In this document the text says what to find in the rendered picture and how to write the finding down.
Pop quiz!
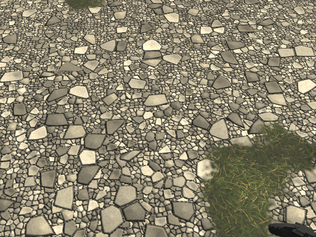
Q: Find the right robot hand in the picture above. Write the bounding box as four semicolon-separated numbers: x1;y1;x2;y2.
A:
269;222;316;237

